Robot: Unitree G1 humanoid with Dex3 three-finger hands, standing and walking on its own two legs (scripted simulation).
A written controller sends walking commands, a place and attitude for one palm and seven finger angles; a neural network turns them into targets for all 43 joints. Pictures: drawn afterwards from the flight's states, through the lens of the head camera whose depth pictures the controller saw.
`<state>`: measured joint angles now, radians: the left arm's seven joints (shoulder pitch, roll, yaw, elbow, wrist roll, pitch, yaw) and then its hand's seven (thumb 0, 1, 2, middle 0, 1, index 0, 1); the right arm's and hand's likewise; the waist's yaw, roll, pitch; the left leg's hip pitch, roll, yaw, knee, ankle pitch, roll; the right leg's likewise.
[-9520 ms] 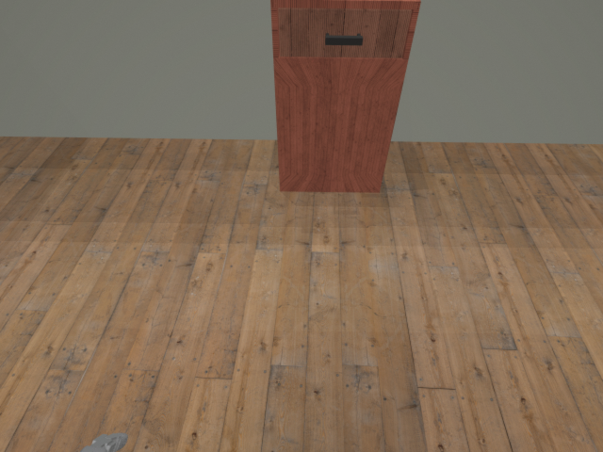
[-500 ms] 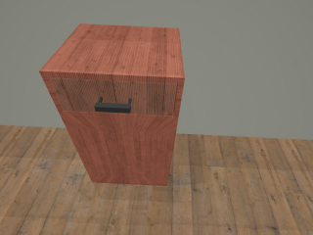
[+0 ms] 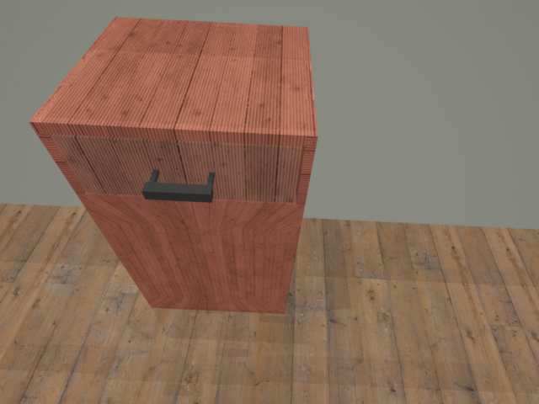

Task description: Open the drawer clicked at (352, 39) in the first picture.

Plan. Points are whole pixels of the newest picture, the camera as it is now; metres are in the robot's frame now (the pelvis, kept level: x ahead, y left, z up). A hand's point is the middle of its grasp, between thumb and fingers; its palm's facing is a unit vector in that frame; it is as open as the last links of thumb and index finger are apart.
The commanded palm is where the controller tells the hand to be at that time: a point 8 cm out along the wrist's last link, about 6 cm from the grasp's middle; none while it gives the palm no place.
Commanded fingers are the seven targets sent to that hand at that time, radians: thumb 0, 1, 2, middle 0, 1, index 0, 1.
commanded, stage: come to a stop and stand still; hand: left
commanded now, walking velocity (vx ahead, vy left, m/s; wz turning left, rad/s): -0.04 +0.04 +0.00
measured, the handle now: (181, 184) +0.49 +0.21 -0.01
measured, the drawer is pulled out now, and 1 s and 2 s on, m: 0.00 0.00 0.00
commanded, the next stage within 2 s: look again from close up in 0.54 s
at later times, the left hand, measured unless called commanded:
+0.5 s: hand out of the picture -0.02 +0.15 -0.17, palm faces +0.05 -0.98 -0.18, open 7.2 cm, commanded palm none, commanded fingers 0.00 0.90 0.90 -0.20 -0.30 -0.20 -0.30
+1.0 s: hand out of the picture -0.04 +0.16 -0.17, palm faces +0.05 -0.98 -0.17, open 7.3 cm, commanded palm none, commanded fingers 0.00 0.90 0.90 -0.20 -0.30 -0.20 -0.30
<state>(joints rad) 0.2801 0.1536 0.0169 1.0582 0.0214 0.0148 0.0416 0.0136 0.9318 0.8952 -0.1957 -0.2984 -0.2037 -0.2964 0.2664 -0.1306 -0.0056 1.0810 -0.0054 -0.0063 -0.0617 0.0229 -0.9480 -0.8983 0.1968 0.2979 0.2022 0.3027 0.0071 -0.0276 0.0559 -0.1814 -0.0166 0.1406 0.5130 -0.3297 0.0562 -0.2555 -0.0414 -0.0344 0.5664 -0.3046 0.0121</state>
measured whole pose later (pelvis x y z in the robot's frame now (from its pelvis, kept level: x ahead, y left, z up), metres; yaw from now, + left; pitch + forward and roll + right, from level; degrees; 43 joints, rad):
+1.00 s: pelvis -0.04 +0.00 +0.00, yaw +2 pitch -2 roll +0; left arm 0.33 0.14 -0.02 1.08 0.02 -0.01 0.04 0.01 0.92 0.90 -0.20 -0.30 -0.20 -0.30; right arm 0.34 -0.14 0.03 1.07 -0.01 -0.01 -0.02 0.01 -0.91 -0.90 0.19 0.30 0.20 0.30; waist 0.00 -0.01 -0.01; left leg -0.20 -0.02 0.11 0.48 -0.26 0.06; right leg -0.24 -0.04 -0.07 0.48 -0.22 0.00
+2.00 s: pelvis +0.00 -0.04 -0.03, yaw +2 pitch +9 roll +3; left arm 0.34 0.36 -0.05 -0.09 0.99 -0.03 0.34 0.00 0.19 0.59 -0.26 -0.76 -0.27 -0.76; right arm 0.07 -0.19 0.04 0.54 -0.04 0.10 0.04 0.01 -0.90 -0.90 0.20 0.30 0.20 0.30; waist 0.10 0.03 -0.10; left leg -0.47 -0.01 0.06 0.74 -0.42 0.00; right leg -0.55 0.04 -0.01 0.81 -0.41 -0.08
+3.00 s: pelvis -0.01 +0.03 +0.01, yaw +0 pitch +1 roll +0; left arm -0.08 0.50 -0.07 0.00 0.92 -0.01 -0.02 -0.01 -0.49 0.30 -0.32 -1.20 -0.32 -1.20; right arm 0.18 -0.24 0.01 0.61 0.01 0.13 -0.01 0.01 -0.90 -0.90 0.20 0.30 0.20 0.30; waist 0.08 0.06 0.01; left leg -0.20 -0.09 -0.03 0.45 -0.26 0.07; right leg -0.25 0.00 0.05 0.46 -0.23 0.01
